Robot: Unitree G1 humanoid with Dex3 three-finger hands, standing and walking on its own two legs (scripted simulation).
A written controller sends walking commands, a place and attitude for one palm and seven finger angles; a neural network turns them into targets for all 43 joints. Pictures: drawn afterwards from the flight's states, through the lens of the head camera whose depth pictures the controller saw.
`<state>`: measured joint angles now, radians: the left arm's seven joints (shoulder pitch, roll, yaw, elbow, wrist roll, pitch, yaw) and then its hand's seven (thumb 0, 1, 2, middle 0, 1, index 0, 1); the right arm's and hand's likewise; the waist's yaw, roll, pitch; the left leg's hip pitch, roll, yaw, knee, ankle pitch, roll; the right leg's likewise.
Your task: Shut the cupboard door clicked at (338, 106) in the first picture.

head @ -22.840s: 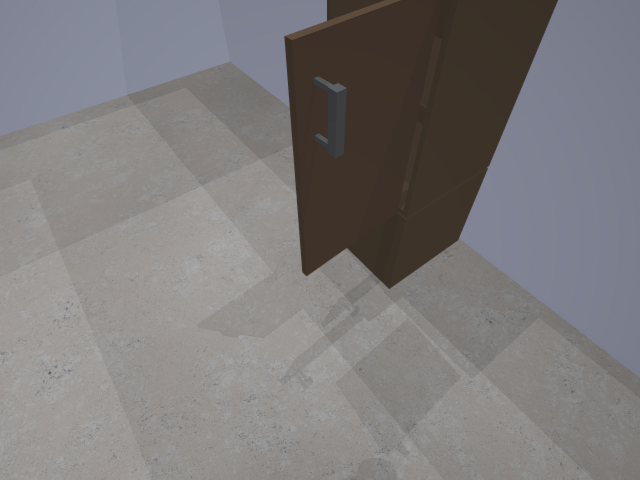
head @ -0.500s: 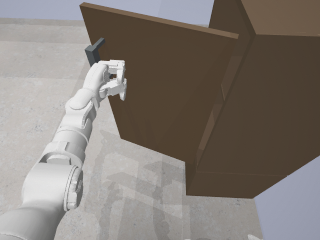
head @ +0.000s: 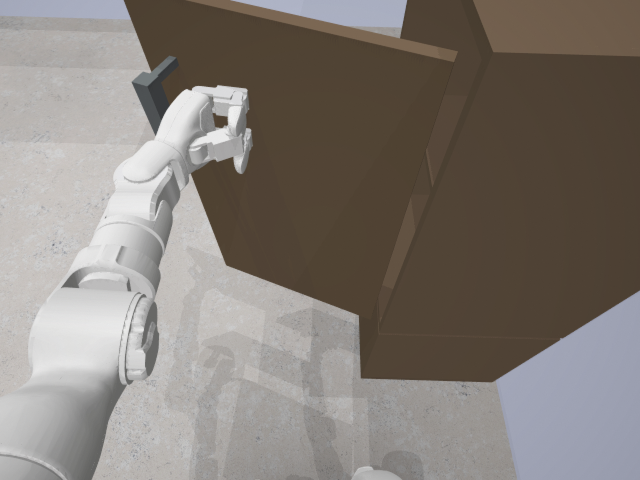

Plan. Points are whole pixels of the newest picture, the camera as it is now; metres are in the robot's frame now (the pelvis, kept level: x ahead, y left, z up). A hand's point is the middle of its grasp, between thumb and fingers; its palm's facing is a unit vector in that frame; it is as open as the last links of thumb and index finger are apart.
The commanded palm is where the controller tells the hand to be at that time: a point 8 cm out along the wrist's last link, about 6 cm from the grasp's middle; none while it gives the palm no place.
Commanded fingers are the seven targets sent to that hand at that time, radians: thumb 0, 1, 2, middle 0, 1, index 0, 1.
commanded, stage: push the door shut along its arc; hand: left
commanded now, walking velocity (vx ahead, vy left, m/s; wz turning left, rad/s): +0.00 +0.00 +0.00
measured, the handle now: (173, 114) +0.54 +0.14 +0.14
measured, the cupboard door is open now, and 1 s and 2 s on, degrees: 70 59 59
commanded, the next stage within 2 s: pull the fist back off the door in 0.10 s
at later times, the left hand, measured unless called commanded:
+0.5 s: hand (270, 125) +0.52 +0.02 +0.13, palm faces -0.03 -1.00 -0.03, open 3.0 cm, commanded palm +0.49 +0.08 +0.14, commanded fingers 0.00 0.90 0.90 -1.30 -1.50 -1.30 -1.50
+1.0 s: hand (271, 177) +0.43 +0.02 +0.14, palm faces -0.08 -1.00 +0.01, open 3.1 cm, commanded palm +0.40 +0.07 +0.14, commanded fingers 0.00 0.90 0.90 -1.30 -1.50 -1.30 -1.50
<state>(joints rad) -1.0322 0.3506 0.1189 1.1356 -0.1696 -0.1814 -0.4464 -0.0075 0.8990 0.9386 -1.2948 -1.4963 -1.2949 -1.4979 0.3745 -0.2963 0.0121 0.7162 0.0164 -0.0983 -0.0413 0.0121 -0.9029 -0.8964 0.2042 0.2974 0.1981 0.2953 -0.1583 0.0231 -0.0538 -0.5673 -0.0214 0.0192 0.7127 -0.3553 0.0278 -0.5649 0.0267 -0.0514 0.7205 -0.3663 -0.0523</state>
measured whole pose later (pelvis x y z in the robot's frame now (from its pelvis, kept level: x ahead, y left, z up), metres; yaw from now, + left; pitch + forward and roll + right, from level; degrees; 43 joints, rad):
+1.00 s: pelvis +0.00 +0.00 +0.01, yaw -2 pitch +7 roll +0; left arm -0.65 0.02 0.01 0.67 -0.09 -0.16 0.16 0.01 0.90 0.90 -1.30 -1.50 -1.30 -1.50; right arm 0.28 -0.25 -0.02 0.65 0.03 -0.05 0.03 0.01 -0.91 -0.90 0.20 0.30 0.19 0.29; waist -0.07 0.04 -0.06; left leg -0.43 -0.01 0.04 0.65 -0.34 0.03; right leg -0.43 0.04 -0.02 0.65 -0.34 -0.05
